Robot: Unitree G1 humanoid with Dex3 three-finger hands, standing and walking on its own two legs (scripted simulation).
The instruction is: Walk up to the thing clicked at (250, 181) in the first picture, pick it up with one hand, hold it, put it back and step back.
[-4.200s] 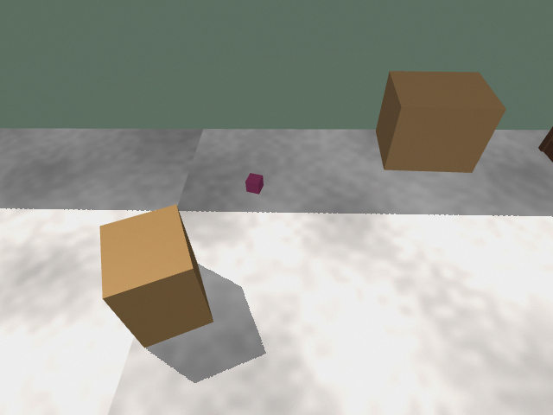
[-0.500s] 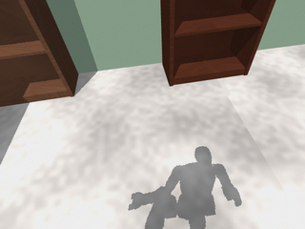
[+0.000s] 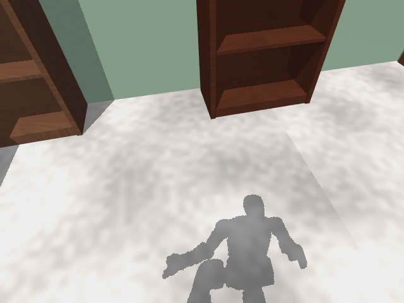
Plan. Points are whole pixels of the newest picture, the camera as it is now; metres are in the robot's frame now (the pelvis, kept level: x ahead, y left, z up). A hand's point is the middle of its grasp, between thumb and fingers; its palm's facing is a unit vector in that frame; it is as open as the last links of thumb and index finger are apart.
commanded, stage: walk up
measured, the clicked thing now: out of the picture -0.33 +1.28 -0.73
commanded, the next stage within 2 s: stand in 0.14 s
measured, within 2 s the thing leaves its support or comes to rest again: neither
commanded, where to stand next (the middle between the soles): +0.07 +0.00 m, yaw +4 degrees
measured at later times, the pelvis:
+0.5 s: pelvis +0.00 +0.00 +0.01, yaw +1 degrees
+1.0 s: pelvis +0.00 +0.00 +0.01, yaw +2 degrees
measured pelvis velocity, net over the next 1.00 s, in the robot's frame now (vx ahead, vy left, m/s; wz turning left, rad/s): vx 0.00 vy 0.00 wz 0.04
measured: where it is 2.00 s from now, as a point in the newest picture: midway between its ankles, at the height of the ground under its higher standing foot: outside the picture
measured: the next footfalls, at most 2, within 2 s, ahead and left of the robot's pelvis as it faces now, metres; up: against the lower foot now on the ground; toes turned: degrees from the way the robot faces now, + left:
none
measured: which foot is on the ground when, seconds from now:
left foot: down 0.00-1.00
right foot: down 0.00-1.00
